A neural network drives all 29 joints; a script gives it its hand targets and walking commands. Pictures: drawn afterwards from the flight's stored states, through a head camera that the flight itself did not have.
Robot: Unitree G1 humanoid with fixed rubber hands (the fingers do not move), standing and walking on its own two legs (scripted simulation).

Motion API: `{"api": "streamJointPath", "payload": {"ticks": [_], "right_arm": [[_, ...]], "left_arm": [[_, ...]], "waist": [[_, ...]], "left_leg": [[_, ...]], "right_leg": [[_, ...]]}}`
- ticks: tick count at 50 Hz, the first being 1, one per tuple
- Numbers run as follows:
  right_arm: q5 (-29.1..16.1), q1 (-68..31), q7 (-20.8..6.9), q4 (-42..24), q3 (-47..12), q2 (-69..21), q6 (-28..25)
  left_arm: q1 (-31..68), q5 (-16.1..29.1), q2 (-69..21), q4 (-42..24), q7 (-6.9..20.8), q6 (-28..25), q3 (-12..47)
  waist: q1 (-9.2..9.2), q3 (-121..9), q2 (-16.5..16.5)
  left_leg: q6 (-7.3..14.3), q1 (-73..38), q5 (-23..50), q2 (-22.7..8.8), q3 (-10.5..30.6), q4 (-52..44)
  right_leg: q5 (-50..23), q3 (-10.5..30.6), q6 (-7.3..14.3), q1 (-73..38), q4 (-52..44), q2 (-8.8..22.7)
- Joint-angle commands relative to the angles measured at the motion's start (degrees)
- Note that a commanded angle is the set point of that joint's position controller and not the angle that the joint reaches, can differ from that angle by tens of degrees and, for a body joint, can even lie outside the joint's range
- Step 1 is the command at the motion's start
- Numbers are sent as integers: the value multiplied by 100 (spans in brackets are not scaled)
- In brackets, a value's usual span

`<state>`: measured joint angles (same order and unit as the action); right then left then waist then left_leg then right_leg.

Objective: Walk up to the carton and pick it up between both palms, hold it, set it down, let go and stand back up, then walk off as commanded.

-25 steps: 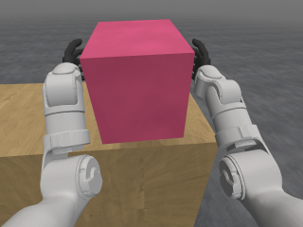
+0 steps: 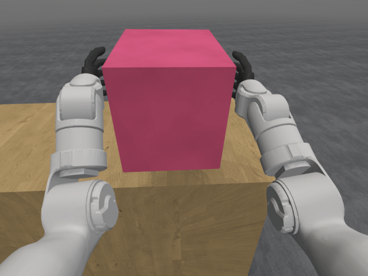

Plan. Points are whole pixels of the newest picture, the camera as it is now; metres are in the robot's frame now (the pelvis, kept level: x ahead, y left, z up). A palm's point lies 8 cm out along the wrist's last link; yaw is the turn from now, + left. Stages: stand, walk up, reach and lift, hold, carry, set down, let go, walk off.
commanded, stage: hold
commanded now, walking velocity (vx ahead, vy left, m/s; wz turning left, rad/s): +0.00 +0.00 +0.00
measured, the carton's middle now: (169, 94) +0.45 +0.02 +0.26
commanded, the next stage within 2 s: none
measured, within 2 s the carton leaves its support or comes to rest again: neither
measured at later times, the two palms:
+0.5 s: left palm (56, 102) +0.36 +0.23 +0.29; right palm (210, 88) +0.37 -0.07 +0.30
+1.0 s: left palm (89, 79) +0.36 +0.16 +0.34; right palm (250, 80) +0.36 -0.14 +0.32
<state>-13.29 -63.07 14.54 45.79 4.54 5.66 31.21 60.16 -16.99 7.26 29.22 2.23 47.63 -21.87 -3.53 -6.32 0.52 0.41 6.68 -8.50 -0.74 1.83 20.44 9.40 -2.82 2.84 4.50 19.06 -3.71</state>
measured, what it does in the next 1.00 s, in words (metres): stands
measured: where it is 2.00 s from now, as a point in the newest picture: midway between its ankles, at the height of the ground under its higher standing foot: outside the picture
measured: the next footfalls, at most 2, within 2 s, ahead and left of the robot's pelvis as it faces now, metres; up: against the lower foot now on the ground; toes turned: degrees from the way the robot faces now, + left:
none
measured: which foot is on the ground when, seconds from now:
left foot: down 0.00-1.00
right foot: down 0.00-1.00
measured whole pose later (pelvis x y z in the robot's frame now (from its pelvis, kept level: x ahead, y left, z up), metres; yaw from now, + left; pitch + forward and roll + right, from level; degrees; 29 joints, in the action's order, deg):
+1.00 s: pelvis +0.01 +0.00 +0.00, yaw -1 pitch -7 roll +0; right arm -17.9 -60.7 19.3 36.1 3.9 5.8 39.5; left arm 57.9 -17.9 5.5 23.5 4.6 50.2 -24.3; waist -3.5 -8.1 0.6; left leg 0.7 4.7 -9.2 -0.2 2.3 20.4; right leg 10.2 -2.8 2.7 2.6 19.1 -3.7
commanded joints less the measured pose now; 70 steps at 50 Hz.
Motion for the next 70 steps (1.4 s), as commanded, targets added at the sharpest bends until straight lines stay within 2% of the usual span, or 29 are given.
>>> {"api": "streamJointPath", "payload": {"ticks": [1, 4, 7, 8, 10, 11, 14, 15, 16, 18, 23, 24, 25, 28, 30, 31, 36, 40, 43, 44, 47, 51, 54, 58, 59, 66, 67, 68, 70], "right_arm": [[-1280, -4799, -273, -3016, -2237, -4244, 10], [-1719, -3970, -35, -3636, -2665, -3998, 229], [-1903, -3181, 138, -3889, -2677, -3564, 512], [-1847, -2896, 137, -3405, -2417, -3280, 699], [-1983, -2742, 166, -4206, -2546, -3305, 728], [-1839, -2933, 121, -3905, -2267, -3014, 802], [-1841, -3009, -43, -4343, -2006, -2881, 958], [-1811, -2870, -103, -4882, -2048, -2946, 899], [-1747, -2835, -201, -4713, -2090, -2937, 970], [-1685, -2983, -300, -4866, -2105, -3094, 1003], [-1311, -3738, -582, -4080, -1509, -2874, 822], [-1192, -3436, -636, -3146, -1274, -2640, 955], [-1074, -3671, -719, -3055, -1081, -2521, 833], [-947, -3689, -865, -2761, -790, -2147, 748], [-783, -3694, -839, -2069, -547, -2068, 885], [-789, -3665, -898, -1906, -617, -2094, 928], [-1013, -4547, -817, -2489, -1071, -2782, 674], [-1131, -5498, -710, -3229, -1906, -3975, 421], [-1134, -5262, -553, -2919, -2151, -4329, 441], [-1277, -5311, -486, -3416, -2476, -4491, 399], [-1120, -4794, -377, -2774, -2221, -4254, 559], [-1025, -4343, -339, -2177, -1507, -3359, 752], [-1105, -3933, -248, -2224, -1138, -2822, 769], [-1283, -4047, -352, -2386, -1015, -2554, 677], [-1292, -4130, -408, -2033, -1105, -2701, 687], [-1481, -4635, -568, -2648, -1118, -2933, 418], [-1655, -4607, -605, -2891, -1359, -3062, 427], [-1526, -4669, -595, -2757, -1161, -2857, 399], [-1423, -4718, -645, -2403, -1125, -2969, 400]], "left_arm": [[3777, 1162, -2572, -451, 1243, -447, 1438], [3218, 1165, -2780, -1640, 1370, -317, 1881], [2849, 1201, -2917, -2644, 1424, -21, 2188], [2748, 1099, -2876, -2495, 1424, 139, 2094], [2832, 1271, -3122, -3641, 1506, 249, 2551], [2833, 1272, -3288, -3179, 1485, 392, 2685], [3183, 1565, -3433, -4107, 1399, 520, 3340], [3128, 1762, -3484, -4597, 1339, 518, 3530], [3389, 1749, -3313, -4719, 1237, 475, 3508], [3748, 1936, -3263, -4940, 1154, 387, 3545], [3860, 1902, -3801, -3767, 956, 481, 3769], [3689, 1609, -3678, -3092, 997, 554, 3377], [3800, 1684, -3887, -2961, 1013, 531, 3495], [2996, 1291, -4037, -2081, 1164, 724, 3219], [2845, 960, -3767, -1084, 1366, 812, 2770], [2775, 764, -3563, -903, 1438, 813, 2507], [3354, 1151, -3373, -976, 1442, 410, 2014], [4084, 1532, -3178, -1149, 1248, -79, 1850], [4148, 1292, -2626, -591, 1125, -307, 1364], [3907, 1271, -2472, -800, 1145, -317, 1195], [3809, 947, -2183, -273, 1270, -277, 931], [3588, 612, -2280, 172, 1494, -4, 878], [3708, 978, -2836, -574, 1604, 113, 1916], [3945, 1311, -3442, -1236, 1505, 113, 2527], [3982, 1276, -3425, -920, 1455, 92, 2419], [4712, 1972, -4057, -2186, 1067, -189, 3165], [4430, 1912, -3995, -2237, 1016, -190, 3020], [4459, 1957, -4006, -1892, 984, -170, 3031], [4679, 1865, -4043, -1724, 878, -248, 2860]], "waist": [[172, -2931, -803], [-23, -3357, -305], [-324, -3381, 247], [-422, -2741, 501], [-523, -3156, 633], [-607, -2523, 794], [-701, -2490, 973], [-722, -2723, 976], [-560, -2516, 909], [-623, -2750, 671], [-782, -2186, 1042], [-746, -1296, 1061], [-872, -1511, 1145], [-870, -1514, 1418], [-912, -703, 1107], [-694, -542, 1041], [-355, -1754, 24], [180, -2546, -875], [389, -2326, -1367], [557, -2665, -1630], [360, -2163, -1385], [180, -1544, -543], [-480, -1546, 497], [-698, -1762, 1154], [-523, -1512, 1008], [-735, -2467, 1085], [-512, -2702, 956], [-656, -2449, 935], [-579, -2391, 917]], "left_leg": [[246, 32, 394, 527, -191, -121], [-3, -330, 1183, 541, -101, 23], [-300, -560, 1854, 550, -25, 1], [-394, -488, 1742, 535, -59, -65], [-517, -812, 2478, 521, -56, 53], [-613, -785, 2402, 436, -38, -33], [-752, -906, 3000, 214, 62, 2], [-808, -1021, 3382, 126, 16, -38], [-792, -852, 3145, 19, 102, -95], [-715, -890, 2908, 72, 92, -96], [-694, -401, 1470, -114, 128, -479], [-624, -70, 665, -85, 140, -570], [-617, 230, -74, -261, 265, -843], [-609, 614, -367, -421, 398, -1058], [-470, 1250, -1258, -349, 373, -1268], [-419, 1309, -1349, -319, 360, -1263], [-257, 325, 35, 191, -48, -537], [141, 145, 425, 343, -106, -296], [284, 275, 72, 419, -148, -331], [341, 221, 320, 493, -179, -212], [367, 232, -30, 492, -188, -213], [151, -21, -95, 269, -54, -386], [-244, -49, -104, 228, -2, -312], [-507, -43, 292, 114, 135, -327], [-528, 10, 320, 181, 124, -301], [-620, -352, 1025, 101, 326, -166], [-598, -510, 1390, 117, 270, -48], [-603, -512, 1285, 107, 291, -64], [-519, -343, 932, 54, 303, -96]], "right_leg": [[-2424, 505, -1011, -1795, -274, 550], [-4838, 518, -1095, -2602, 127, 496], [-5605, 395, -1025, -2977, 271, 356], [-5132, 365, -939, -2698, 265, 289], [-5225, 290, -928, -2728, 322, 153], [-4190, 206, -784, -2277, 171, 19], [-3006, 159, -583, -1813, 122, -199], [-2762, 150, -605, -1778, 114, -229], [-2249, 115, -583, -1587, 116, -169], [-2218, 93, -614, -1514, 52, -100], [-1081, 81, -399, -928, -45, -99], [-583, 151, -343, -747, -185, -4], [-343, 80, -317, -879, 7, -126], [-742, 101, -334, -1444, 135, -160], [-501, 197, -317, -1671, -6, -130], [-441, 259, -270, -1719, -18, -90], [-708, 281, -270, -1313, -382, 66], [-1223, 322, -607, -1224, -311, 202], [-1219, 474, -841, -1265, -328, 412], [-1780, 534, -1016, -1462, -312, 506], [-1407, 567, -1079, -1168, -381, 599], [-440, 483, -797, -724, -572, 443], [-821, 435, -502, -892, -411, 339], [-1056, 281, -223, -1079, -315, 98], [-862, 254, -223, -961, -362, 86], [-1144, 210, -189, -926, -245, -41], [-1379, 243, -223, -998, -240, -40], [-1271, 252, -200, -846, -323, -31], [-1010, 248, -201, -623, -288, -34]]}}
